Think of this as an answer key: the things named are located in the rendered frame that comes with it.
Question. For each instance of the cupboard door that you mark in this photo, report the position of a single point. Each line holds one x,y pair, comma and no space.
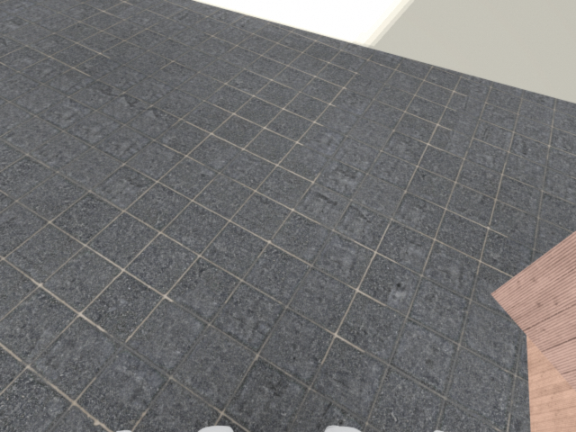
541,299

